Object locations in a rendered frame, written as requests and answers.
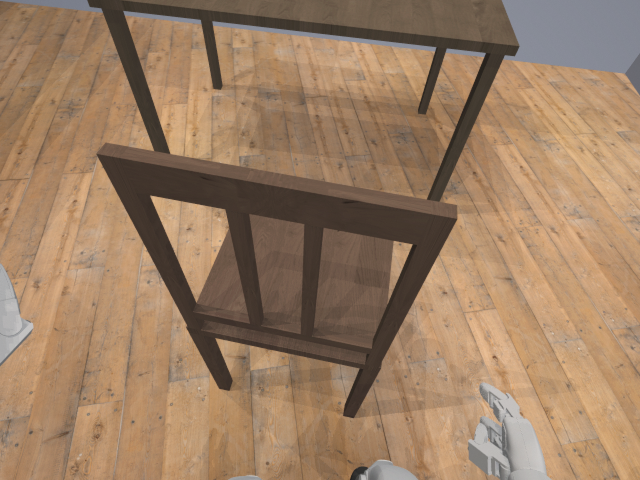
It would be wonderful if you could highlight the left robot hand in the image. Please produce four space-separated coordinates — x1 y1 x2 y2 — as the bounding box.
0 263 33 366

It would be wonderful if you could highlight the chair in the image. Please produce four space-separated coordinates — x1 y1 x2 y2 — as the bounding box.
96 143 458 418

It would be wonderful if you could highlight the right robot hand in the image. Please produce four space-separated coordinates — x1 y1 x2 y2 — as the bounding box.
468 383 547 480

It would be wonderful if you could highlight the table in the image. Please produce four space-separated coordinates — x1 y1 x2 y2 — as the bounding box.
87 0 520 202

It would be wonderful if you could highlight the robot right shin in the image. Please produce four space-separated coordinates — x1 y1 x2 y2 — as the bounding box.
366 460 393 471

